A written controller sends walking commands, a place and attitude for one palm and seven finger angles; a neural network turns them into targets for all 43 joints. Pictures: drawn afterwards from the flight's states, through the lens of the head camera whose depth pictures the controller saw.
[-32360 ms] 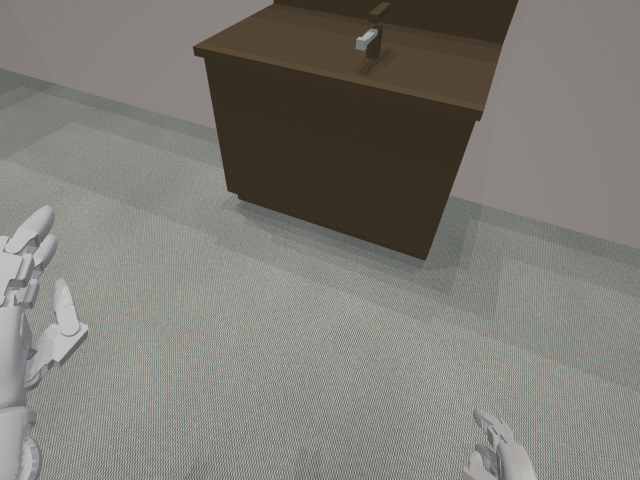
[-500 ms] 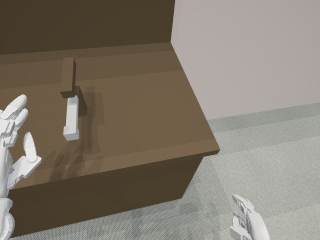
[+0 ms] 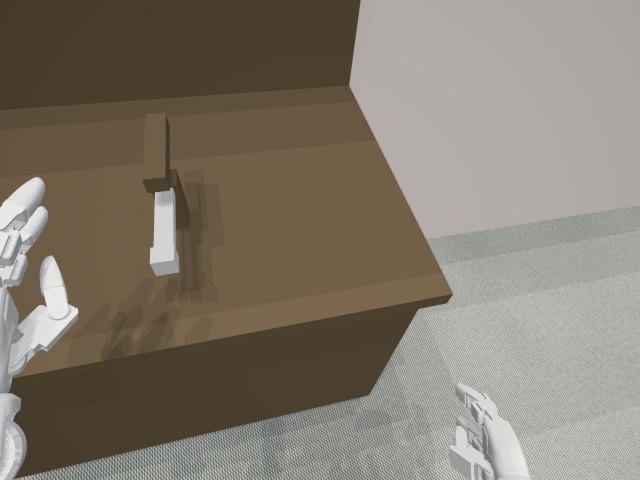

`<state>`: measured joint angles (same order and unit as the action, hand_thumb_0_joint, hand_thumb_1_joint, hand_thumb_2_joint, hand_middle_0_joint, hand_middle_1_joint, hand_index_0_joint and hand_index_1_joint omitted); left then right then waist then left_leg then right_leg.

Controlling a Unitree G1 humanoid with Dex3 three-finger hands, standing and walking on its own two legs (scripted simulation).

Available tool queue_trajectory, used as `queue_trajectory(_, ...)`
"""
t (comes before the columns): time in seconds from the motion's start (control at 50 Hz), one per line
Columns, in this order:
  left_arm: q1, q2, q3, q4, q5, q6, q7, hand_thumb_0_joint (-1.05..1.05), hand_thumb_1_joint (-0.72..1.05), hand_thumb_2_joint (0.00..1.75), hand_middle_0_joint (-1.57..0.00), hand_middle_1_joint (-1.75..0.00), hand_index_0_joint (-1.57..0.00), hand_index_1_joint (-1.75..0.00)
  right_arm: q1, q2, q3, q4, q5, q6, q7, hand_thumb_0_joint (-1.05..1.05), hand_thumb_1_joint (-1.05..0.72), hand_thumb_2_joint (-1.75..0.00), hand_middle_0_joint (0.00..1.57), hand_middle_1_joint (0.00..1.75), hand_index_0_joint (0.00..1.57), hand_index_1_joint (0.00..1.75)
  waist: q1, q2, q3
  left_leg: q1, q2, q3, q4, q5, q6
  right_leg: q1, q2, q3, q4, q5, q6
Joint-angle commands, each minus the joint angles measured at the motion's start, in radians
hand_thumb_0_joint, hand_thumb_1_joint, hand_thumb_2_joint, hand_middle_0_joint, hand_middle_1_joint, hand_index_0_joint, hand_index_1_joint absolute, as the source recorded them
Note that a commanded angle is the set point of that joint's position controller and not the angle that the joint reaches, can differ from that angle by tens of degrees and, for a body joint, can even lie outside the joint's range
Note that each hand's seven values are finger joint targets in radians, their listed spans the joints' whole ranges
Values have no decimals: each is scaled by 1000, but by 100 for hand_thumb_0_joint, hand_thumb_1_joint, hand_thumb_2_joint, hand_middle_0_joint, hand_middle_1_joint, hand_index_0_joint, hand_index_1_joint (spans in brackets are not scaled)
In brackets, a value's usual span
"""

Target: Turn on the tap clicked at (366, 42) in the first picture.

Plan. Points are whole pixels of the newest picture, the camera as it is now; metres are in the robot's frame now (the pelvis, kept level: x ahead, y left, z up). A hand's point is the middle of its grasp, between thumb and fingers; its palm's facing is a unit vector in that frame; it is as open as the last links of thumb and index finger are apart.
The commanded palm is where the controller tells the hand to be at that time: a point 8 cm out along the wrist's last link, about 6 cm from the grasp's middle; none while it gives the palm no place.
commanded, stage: come to a stop and stand still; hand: left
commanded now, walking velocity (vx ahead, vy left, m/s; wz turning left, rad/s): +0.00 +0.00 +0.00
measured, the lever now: (165, 260) +0.34 +0.23 +0.06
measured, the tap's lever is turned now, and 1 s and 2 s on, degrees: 0 0 0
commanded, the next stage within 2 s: look again from close up in 0.18 s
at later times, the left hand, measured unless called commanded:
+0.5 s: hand (87, 326) +0.21 +0.23 +0.16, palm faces +0.36 -0.85 -0.38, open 7.4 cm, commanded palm +0.15 +0.26 +0.18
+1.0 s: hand (79, 290) +0.23 +0.23 +0.18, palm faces +0.39 -0.79 -0.47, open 7.4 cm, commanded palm +0.15 +0.26 +0.18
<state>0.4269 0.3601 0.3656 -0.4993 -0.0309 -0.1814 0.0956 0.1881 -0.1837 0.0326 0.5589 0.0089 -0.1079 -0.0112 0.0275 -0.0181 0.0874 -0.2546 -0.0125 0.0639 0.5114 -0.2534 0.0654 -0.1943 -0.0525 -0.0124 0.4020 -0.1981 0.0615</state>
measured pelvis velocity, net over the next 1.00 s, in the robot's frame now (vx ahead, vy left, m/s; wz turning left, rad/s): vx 0.00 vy -0.03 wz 0.03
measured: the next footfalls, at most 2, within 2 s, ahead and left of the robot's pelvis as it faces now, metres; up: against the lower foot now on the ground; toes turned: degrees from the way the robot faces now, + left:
none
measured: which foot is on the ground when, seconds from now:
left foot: down 0.00-1.00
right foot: down 0.00-1.00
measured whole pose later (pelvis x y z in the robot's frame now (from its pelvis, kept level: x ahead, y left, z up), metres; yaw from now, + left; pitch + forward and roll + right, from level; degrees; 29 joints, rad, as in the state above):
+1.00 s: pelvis +0.00 -0.03 +0.00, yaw +2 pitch -1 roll -1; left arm 0.28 0.50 0.36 -0.41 -0.02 -0.23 0.08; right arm 0.24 -0.21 0.04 0.53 0.04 -0.13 -0.07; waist 0.05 -0.02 0.09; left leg -0.26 0.00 0.03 0.50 -0.23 0.03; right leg -0.21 -0.03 -0.03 0.46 -0.23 0.03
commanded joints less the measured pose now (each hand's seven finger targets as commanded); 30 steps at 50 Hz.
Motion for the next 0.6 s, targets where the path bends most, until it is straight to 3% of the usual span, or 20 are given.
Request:
queue_trajectory(0.0, -61, 164, 95, -218, -2, -76, 24, 0, 90, 90, -20, -30, -20, -30, -78, -145, -62, -156, 4, -59, -13, 0, -90, -90, 20, 30, 20, 30, -12, 107, -181, 34, 111, -99, -151, 70, -56, 70, -4, -20, -16, 129, -68)
queue_trajectory(0.02, -54, 195, 129, -216, 2, -74, 31, 0, 90, 90, -20, -30, -20, -30, -90, -149, -63, -152, 6, -58, -16, 0, -90, -90, 20, 30, 20, 30, -7, 111, -183, 42, 113, -98, -156, 65, -57, 67, -3, -16, -14, 130, -68)
queue_trajectory(0.04, -49, 137, 80, -193, -3, -78, 24, 0, 90, 90, -20, -30, -20, -30, -78, -144, -60, -148, 1, -55, -15, 0, -90, -90, 20, 30, 20, 30, -11, 85, -171, 31, 110, -98, -156, 53, -57, 63, 1, -23, -23, 126, -68)
queue_trajectory(0.06, -64, 160, 93, -203, -3, -78, 24, 0, 90, 90, -20, -30, -20, -30, -77, -148, -66, -152, 6, -58, -17, 0, -90, -90, 20, 30, 20, 30, -14, 95, -169, 32, 112, -97, -157, 45, -56, 64, -6, -14, -27, 123, -68)
queue_trajectory(0.1, -56, 153, 89, -198, -5, -82, 21, 0, 90, 90, -20, -30, -20, -30, -71, -148, -67, -150, 7, -61, -17, 0, -90, -90, 20, 30, 20, 30, -15, 89, -168, 24, 108, -101, -158, 37, -55, 72, -7, -13, -30, 120, -69)
queue_trajectory(0.12, -50, 183, 117, -197, 0, -79, 26, 0, 90, 90, -20, -30, -20, -30, -89, -153, -66, -149, 9, -61, -19, 0, -90, -90, 20, 30, 20, 30, -9, 95, -166, 34, 110, -102, -165, 41, -57, 66, -5, -11, -27, 117, -69)
queue_trajectory(0.14, -37, 139, 79, -177, -4, -84, 21, 0, 90, 90, -20, -30, -20, -30, -78, -148, -65, -146, 4, -58, -18, 0, -90, -90, 20, 30, 20, 30, -11, 85, -160, 26, 108, -97, -160, 38, -52, 64, -4, -17, -37, 120, -68)
queue_trajectory(0.22, -36, 186, 117, -205, -2, -86, 26, 0, 90, 90, -20, -30, -20, -30, -89, -152, -69, -149, 11, -64, -20, 0, -90, -90, 20, 30, 20, 30, -8, 95, -167, 36, 107, -103, -166, 38, -53, 69, -7, -9, -32, 112, -69)
queue_trajectory(0.24, -30, 143, 81, -195, -6, -92, 21, 0, 90, 90, -20, -30, -20, -30, -79, -151, -67, -145, 5, -61, -20, 0, -90, -90, 20, 30, 20, 30, -11, 86, -165, 26, 107, -104, -167, 40, -52, 71, -3, -16, -35, 115, -69)
queue_trajectory(0.32, -29, 183, 112, -202, -6, -88, 26, 0, 90, 90, -20, -30, -20, -30, -89, -153, -70, -147, 12, -66, -23, 0, -90, -90, 20, 30, 20, 30, -9, 95, -162, 43, 106, -99, -162, 48, -52, 65, -9, -4, -40, 116, -69)
queue_trajectory(0.34, -24, 146, 81, -182, -10, -91, 21, 0, 90, 90, -20, -30, -20, -30, -79, -151, -67, -142, 5, -63, -23, 0, -90, -90, 20, 30, 20, 30, -12, 72, -157, 33, 105, -98, -159, 36, -49, 63, -8, -8, -51, 113, -69)
queue_trajectory(0.4, -43, 147, 75, -191, -13, -91, 19, 0, 90, 90, -20, -30, -20, -30, -76, -150, -71, -146, 11, -68, -24, 0, -90, -90, 20, 30, 20, 30, -16, 88, -153, 43, 103, -98, -159, 30, -50, 57, -12, 6, -52, 109, -71)
queue_trajectory(0.42, -41, 176, 102, -188, -10, -86, 24, 0, 90, 90, -20, -30, -20, -30, -90, -150, -69, -143, 12, -67, -26, 0, -90, -90, 20, 30, 20, 30, -10, 83, -153, 49, 104, -100, -164, 25, -50, 55, -11, 7, -54, 100, -69)
queue_trajectory(0.44, -41, 131, 64, -172, -12, -87, 19, 0, 90, 90, -20, -30, -20, -30, -79, -150, -68, -138, 6, -64, -26, 0, -90, -90, 20, 30, 20, 30, -14, 71, -145, 44, 104, -94, -159, 24, -48, 49, -7, 4, -62, 105, -70)
queue_trajectory(0.52, -56, 169, 91, -182, -11, -78, 25, 0, 90, 90, -20, -30, -20, -30, -93, -151, -69, -142, 13, -67, -28, 0, -90, -90, 20, 30, 20, 30, -10, 70, -148, 53, 102, -95, -160, 33, -48, 56, -12, 18, -63, 107, -70)
queue_trajectory(0.54, -56, 129, 56, -173, -15, -81, 21, 0, 90, 90, -20, -30, -20, -30, -84, -150, -67, -139, 7, -65, -26, 0, -90, -90, 20, 30, 20, 30, -13, 66, -143, 44, 102, -97, -162, 21, -47, 55, -9, 13, -67, 100, -70)
queue_trajectory(0.58, -54, 145, 67, -178, -15, -78, 23, 0, 90, 90, -20, -30, -20, -30, -84, -145, -68, -145, 10, -68, -27, 0, -90, -90, 20, 30, 20, 30, -12, 71, -145, 47, 99, -96, -157, 23, -45, 60, -14, 23, -71, 103, -72)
